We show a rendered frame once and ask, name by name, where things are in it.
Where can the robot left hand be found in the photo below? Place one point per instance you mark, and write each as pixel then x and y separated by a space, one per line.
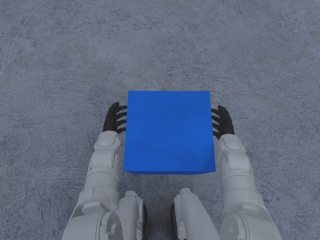
pixel 111 123

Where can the robot right hand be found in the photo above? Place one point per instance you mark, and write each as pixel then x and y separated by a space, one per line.
pixel 225 122

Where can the right robot forearm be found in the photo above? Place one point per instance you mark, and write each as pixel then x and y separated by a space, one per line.
pixel 239 187

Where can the robot left upper arm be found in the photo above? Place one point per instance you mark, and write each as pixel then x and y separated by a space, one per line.
pixel 101 225

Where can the robot right shin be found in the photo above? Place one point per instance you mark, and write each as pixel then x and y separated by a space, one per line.
pixel 180 225

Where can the left robot foot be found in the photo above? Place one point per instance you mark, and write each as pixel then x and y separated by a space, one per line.
pixel 144 223

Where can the left robot forearm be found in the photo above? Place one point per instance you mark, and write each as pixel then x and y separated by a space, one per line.
pixel 101 186

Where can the carton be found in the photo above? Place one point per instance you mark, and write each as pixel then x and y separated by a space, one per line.
pixel 169 133

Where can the robot right upper arm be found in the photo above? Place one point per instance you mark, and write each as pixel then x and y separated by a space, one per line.
pixel 240 226

